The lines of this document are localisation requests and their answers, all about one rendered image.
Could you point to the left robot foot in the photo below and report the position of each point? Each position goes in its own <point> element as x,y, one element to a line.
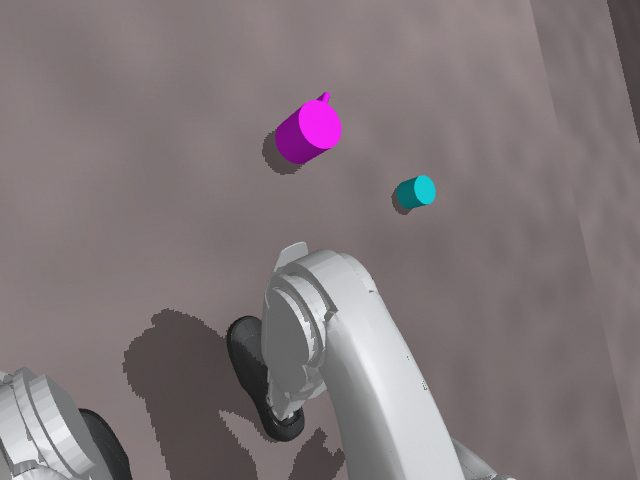
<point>108,444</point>

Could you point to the right robot foot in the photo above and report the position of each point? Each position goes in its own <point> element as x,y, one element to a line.
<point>244,348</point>

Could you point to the right robot hand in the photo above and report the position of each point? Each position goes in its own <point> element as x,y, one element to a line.
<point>473,467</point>

